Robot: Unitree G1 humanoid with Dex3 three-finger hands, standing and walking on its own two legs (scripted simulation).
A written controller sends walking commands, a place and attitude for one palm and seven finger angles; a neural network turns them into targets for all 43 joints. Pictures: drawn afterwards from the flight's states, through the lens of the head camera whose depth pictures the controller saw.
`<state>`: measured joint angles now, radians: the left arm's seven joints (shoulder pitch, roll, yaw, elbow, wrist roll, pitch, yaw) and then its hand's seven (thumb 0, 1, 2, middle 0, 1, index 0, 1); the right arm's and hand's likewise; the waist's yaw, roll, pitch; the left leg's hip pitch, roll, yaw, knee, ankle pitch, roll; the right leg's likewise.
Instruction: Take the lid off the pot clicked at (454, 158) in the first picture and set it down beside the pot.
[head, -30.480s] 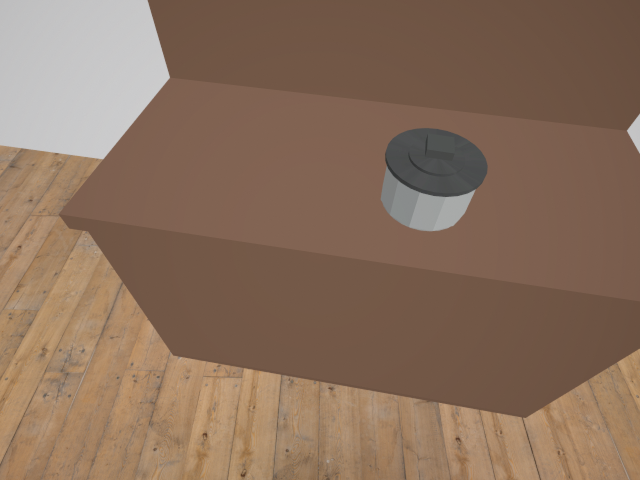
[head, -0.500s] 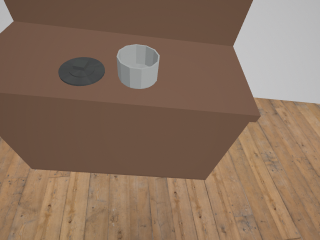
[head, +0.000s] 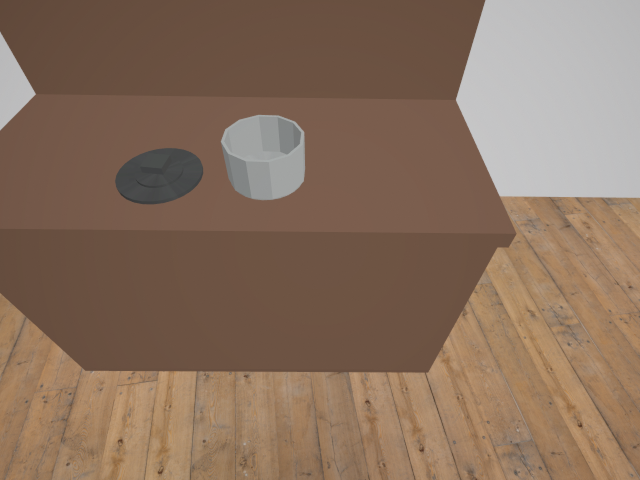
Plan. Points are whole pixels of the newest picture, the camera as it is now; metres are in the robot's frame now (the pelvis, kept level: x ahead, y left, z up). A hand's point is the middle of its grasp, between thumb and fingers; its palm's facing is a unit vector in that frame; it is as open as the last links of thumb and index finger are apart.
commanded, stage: let the arm hang, fingers relaxed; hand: left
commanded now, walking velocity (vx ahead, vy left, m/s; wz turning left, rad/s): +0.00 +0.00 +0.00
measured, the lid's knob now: (156, 163) +0.67 +0.37 -0.01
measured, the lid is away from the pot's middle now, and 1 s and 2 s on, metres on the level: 0.22 0.22 0.22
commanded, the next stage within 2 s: look to check the result in 0.98 s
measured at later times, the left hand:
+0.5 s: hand out of the picture -0.01 +0.14 -0.18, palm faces +0.08 -0.98 -0.16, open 7.4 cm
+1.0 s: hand out of the picture +0.01 +0.15 -0.18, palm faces +0.06 -0.98 -0.18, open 7.3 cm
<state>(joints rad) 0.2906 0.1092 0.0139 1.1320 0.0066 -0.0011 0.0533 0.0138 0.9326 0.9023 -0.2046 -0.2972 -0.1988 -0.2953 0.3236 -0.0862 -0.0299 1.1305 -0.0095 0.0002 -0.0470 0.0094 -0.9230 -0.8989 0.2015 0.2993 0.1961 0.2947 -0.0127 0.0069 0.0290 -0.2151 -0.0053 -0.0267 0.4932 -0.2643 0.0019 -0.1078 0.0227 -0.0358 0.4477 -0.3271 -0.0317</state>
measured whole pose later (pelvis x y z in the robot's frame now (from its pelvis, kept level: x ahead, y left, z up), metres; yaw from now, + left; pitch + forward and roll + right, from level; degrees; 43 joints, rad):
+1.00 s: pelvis +0.02 -0.01 +0.00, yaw -1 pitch -1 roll +0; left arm 0.31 0.11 0.02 1.12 0.00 -0.01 0.05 0.00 0.91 0.90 -0.20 -0.30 -0.20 -0.30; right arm 0.32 -0.08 -0.04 1.14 -0.01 0.00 -0.06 0.00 -0.92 -0.90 0.20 0.30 0.19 0.29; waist -0.01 0.00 0.03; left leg -0.19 0.01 -0.02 0.48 -0.29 -0.02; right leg -0.07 0.04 -0.03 0.42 -0.34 -0.05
